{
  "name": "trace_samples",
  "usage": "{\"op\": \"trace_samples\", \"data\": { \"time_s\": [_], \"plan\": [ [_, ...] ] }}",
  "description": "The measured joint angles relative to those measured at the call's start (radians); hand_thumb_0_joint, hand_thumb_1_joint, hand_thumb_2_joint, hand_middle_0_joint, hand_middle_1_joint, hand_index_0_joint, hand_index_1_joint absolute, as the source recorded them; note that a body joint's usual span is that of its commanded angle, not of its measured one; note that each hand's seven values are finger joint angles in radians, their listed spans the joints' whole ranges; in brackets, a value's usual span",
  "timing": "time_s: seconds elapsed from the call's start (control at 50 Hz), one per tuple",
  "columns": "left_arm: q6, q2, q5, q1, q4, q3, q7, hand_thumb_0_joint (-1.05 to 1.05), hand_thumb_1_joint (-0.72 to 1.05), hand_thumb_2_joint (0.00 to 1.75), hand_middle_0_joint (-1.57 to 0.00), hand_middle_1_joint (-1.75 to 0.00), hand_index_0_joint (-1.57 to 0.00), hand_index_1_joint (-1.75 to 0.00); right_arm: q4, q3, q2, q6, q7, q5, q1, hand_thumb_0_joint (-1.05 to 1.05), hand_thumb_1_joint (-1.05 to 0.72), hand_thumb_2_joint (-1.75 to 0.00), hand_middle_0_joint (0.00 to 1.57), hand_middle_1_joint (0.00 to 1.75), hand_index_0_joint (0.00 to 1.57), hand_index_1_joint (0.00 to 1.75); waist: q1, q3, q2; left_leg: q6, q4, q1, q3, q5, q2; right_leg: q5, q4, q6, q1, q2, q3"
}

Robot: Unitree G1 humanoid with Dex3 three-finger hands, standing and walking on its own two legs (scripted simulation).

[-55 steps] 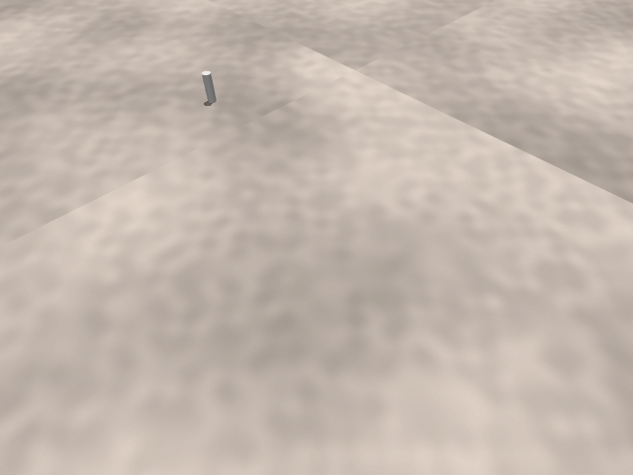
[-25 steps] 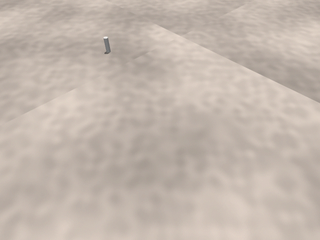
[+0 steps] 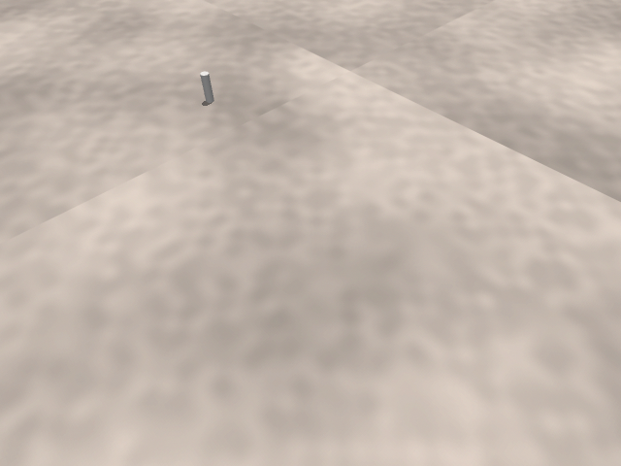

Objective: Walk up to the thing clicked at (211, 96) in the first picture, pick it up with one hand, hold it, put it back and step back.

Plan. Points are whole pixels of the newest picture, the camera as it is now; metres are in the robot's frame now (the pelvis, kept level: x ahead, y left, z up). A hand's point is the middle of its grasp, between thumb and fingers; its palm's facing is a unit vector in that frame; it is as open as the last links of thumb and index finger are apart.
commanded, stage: stand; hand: left
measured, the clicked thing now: (207, 87) +2.15 +0.71 -0.70
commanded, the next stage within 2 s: walk up in 0.02 s
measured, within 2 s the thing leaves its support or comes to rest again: neither
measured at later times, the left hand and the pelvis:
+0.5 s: hand (43, 447) +0.17 +0.41 -0.16, palm faces +0.08 -0.92 -0.37, open 7.4 cm; pelvis +0.13 +0.10 -0.02, yaw +7 degrees
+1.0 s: hand (127, 265) +0.47 +0.39 -0.13, palm faces +0.20 -0.91 -0.36, open 7.4 cm; pelvis +0.43 +0.10 -0.01, yaw +13 degrees
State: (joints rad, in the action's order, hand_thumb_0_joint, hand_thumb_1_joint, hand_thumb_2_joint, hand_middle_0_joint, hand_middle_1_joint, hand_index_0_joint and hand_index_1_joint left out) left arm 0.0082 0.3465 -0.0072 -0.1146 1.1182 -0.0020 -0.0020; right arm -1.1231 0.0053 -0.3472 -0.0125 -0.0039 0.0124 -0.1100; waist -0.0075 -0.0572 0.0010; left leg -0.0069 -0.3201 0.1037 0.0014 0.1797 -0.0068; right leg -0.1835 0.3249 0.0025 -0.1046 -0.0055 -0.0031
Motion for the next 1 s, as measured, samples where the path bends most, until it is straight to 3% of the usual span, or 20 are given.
{"op": "trace_samples", "data": {
  "time_s": [0.04, 0.1, 0.18, 0.26, 0.32, 0.36, 0.4, 0.44, 0.48, 0.62, 0.72, 0.78, 0.82, 0.84, 0.88, 0.92, 1.0],
  "plan": [
    [0.002, 0.001, -0.004, -0.004, -0.007, 0.009, -0.011, 0.00, 0.90, 0.90, -0.20, -0.30, -0.21, -0.30, 0.008, -0.012, 0.000, 0.001, -0.011, 0.004, -0.008, 0.01, -0.90, -0.90, 0.21, 0.30, 0.20, 0.30, 0.003, 0.006, -0.001, 0.010, -0.029, 0.016, -0.005, 0.042, 0.001, -0.036, 0.021, -0.005, -0.010, -0.001, -0.006],
    [0.032, 0.010, -0.020, -0.038, -0.049, 0.041, -0.045, 0.00, 0.90, 0.90, -0.21, -0.30, -0.21, -0.30, 0.041, -0.046, -0.023, 0.002, -0.049, 0.021, -0.054, 0.01, -0.90, -0.90, 0.21, 0.30, 0.20, 0.30, 0.004, 0.045, -0.017, 0.040, -0.221, 0.113, -0.018, 0.222, -0.004, -0.156, 0.085, -0.031, -0.042, 0.002, -0.036],
    [0.063, 0.038, -0.027, -0.080, -0.099, 0.063, -0.049, 0.00, 0.90, 0.90, -0.21, -0.30, -0.21, -0.30, 0.063, -0.074, -0.065, 0.007, -0.078, 0.029, -0.070, 0.01, -0.90, -0.90, 0.21, 0.30, 0.20, 0.30, -0.026, 0.052, -0.017, 0.023, -0.510, 0.289, -0.004, 0.208, -0.024, -0.101, 0.031, -0.040, -0.006, -0.021, -0.060],
    [0.058, 0.093, -0.035, -0.120, -0.105, 0.076, -0.055, 0.00, 0.90, 0.90, -0.21, -0.30, -0.21, -0.30, 0.100, -0.097, -0.104, 0.002, -0.112, 0.023, -0.068, 0.01, -0.90, -0.90, 0.21, 0.30, 0.20, 0.30, -0.031, 0.052, -0.007, 0.004, -0.451, 0.352, -0.001, 0.180, -0.084, -0.086, -0.006, -0.021, 0.061, -0.053, -0.091],
    [0.047, 0.140, -0.036, -0.136, -0.098, 0.085, -0.064, 0.01, 0.90, 0.90, -0.21, -0.30, -0.21, -0.30, 0.123, -0.111, -0.121, -0.004, -0.124, 0.018, -0.071, 0.01, -0.90, -0.90, 0.21, 0.30, 0.20, 0.30, -0.031, 0.062, 0.009, -0.001, -0.335, 0.332, 0.014, 0.098, -0.111, -0.150, 0.041, 0.003, 0.088, -0.083, -0.107],
    [0.036, 0.162, -0.036, -0.142, -0.093, 0.088, -0.067, 0.01, 0.90, 0.90, -0.21, -0.30, -0.21, -0.30, 0.137, -0.121, -0.137, -0.020, -0.122, 0.016, -0.086, 0.01, -0.90, -0.90, 0.21, 0.30, 0.20, 0.30, -0.025, 0.076, 0.019, -0.002, -0.265, 0.281, 0.041, 0.059, -0.104, -0.239, 0.139, -0.012, 0.080, -0.115, -0.112],
    [0.024, 0.180, -0.031, -0.138, -0.087, 0.090, -0.063, 0.01, 0.90, 0.90, -0.21, -0.30, -0.21, -0.30, 0.145, -0.129, -0.131, -0.042, -0.104, 0.022, -0.082, 0.01, -0.90, -0.90, 0.21, 0.30, 0.20, 0.30, -0.016, 0.069, 0.063, -0.002, -0.324, 0.278, 0.076, 0.049, -0.061, -0.320, 0.391, -0.052, -0.009, -0.153, -0.052],
    [0.011, 0.175, -0.024, -0.115, -0.076, 0.075, -0.059, 0.01, 0.90, 0.90, -0.20, -0.30, -0.20, -0.30, 0.158, -0.122, -0.115, -0.056, -0.092, 0.006, -0.095, 0.01, -0.90, -0.90, 0.21, 0.30, 0.20, 0.30, 0.004, 0.062, 0.069, 0.013, -0.337, 0.257, 0.081, 0.090, -0.043, -0.309, 0.655, -0.063, -0.139, -0.102, 0.011],
    [0.020, 0.167, -0.010, -0.092, -0.081, 0.061, -0.067, 0.01, 0.91, 0.90, -0.20, -0.30, -0.20, -0.30, 0.158, -0.105, -0.094, -0.058, -0.084, 0.000, -0.115, 0.00, -0.90, -0.90, 0.21, 0.30, 0.20, 0.30, 0.010, 0.052, 0.079, 0.029, -0.277, 0.195, 0.092, 0.091, -0.030, -0.234, 0.756, -0.056, -0.249, -0.080, 0.011],
    [0.027, 0.122, -0.005, -0.052, -0.126, 0.060, -0.115, 0.01, 0.91, 0.90, -0.20, -0.30, -0.20, -0.30, 0.146, -0.072, -0.058, -0.072, -0.076, -0.005, -0.203, 0.01, -0.90, -0.90, 0.21, 0.30, 0.20, 0.30, 0.034, 0.037, 0.067, 0.035, -0.074, -0.011, 0.093, 0.092, 0.009, -0.039, 0.554, -0.004, -0.452, -0.110, -0.032],
    [0.021, 0.102, -0.006, -0.024, -0.143, 0.062, -0.125, 0.01, 0.90, 0.90, -0.20, -0.30, -0.21, -0.30, 0.140, -0.071, -0.059, -0.081, -0.072, -0.004, -0.251, 0.01, -0.90, -0.90, 0.21, 0.30, 0.21, 0.30, 0.044, 0.028, 0.032, 0.014, 0.004, -0.131, 0.072, 0.139, 0.013, 0.082, 0.361, -0.014, -0.471, -0.126, -0.020],
    [0.026, 0.096, -0.004, -0.006, -0.149, 0.066, -0.121, 0.01, 0.90, 0.90, -0.20, -0.30, -0.21, -0.30, 0.143, -0.072, -0.064, -0.079, -0.066, 0.002, -0.272, 0.01, -0.90, -0.90, 0.21, 0.30, 0.21, 0.30, 0.049, 0.032, 0.006, -0.012, -0.010, -0.182, 0.057, 0.209, -0.009, 0.092, 0.272, -0.032, -0.426, -0.112, -0.041],
    [0.039, 0.097, -0.003, 0.003, -0.161, 0.072, -0.114, 0.01, 0.90, 0.90, -0.20, -0.30, -0.21, -0.30, 0.148, -0.072, -0.068, -0.073, -0.058, 0.006, -0.284, 0.01, -0.90, -0.90, 0.21, 0.30, 0.21, 0.30, 0.048, 0.034, -0.011, -0.018, -0.113, -0.179, 0.045, 0.296, -0.037, 0.084, 0.226, -0.046, -0.363, -0.086, -0.066],
    [0.051, 0.088, -0.005, 0.011, -0.165, 0.080, -0.105, 0.01, 0.90, 0.90, -0.20, -0.30, -0.21, -0.30, 0.146, -0.073, -0.074, -0.067, -0.053, 0.007, -0.276, 0.01, -0.90, -0.90, 0.21, 0.30, 0.21, 0.30, 0.041, 0.026, -0.033, -0.003, -0.245, -0.140, 0.041, 0.330, -0.066, 0.082, 0.261, -0.038, -0.358, -0.067, -0.080],
    [0.071, 0.066, -0.003, 0.017, -0.187, 0.081, -0.089, 0.01, 0.90, 0.90, -0.20, -0.30, -0.21, -0.30, 0.145, -0.069, -0.075, -0.054, -0.041, 0.002, -0.245, 0.01, -0.90, -0.90, 0.21, 0.30, 0.20, 0.30, 0.032, 0.005, -0.053, 0.032, -0.579, 0.000, -0.022, 0.319, -0.056, 0.004, 0.333, -0.029, -0.345, -0.061, -0.105],
    [0.083, 0.040, 0.004, 0.003, -0.204, 0.069, -0.082, 0.00, 0.90, 0.90, -0.20, -0.30, -0.21, -0.30, 0.143, -0.064, -0.083, -0.054, -0.040, -0.003, -0.209, 0.01, -0.90, -0.90, 0.21, 0.30, 0.20, 0.30, 0.017, -0.007, -0.067, 0.051, -0.788, 0.137, -0.044, 0.242, -0.031, -0.030, 0.311, -0.030, -0.286, -0.059, -0.122],
    [0.090, 0.019, 0.007, -0.065, -0.201, 0.051, -0.072, 0.00, 0.90, 0.90, -0.21, -0.30, -0.21, -0.30, 0.172, -0.065, -0.098, -0.062, -0.058, -0.001, -0.141, 0.01, -0.91, -0.90, 0.21, 0.30, 0.20, 0.30, -0.008, -0.003, -0.083, 0.045, -0.759, 0.335, -0.024, 0.114, -0.055, -0.038, 0.178, -0.030, -0.141, -0.035, -0.147]
  ]
}}
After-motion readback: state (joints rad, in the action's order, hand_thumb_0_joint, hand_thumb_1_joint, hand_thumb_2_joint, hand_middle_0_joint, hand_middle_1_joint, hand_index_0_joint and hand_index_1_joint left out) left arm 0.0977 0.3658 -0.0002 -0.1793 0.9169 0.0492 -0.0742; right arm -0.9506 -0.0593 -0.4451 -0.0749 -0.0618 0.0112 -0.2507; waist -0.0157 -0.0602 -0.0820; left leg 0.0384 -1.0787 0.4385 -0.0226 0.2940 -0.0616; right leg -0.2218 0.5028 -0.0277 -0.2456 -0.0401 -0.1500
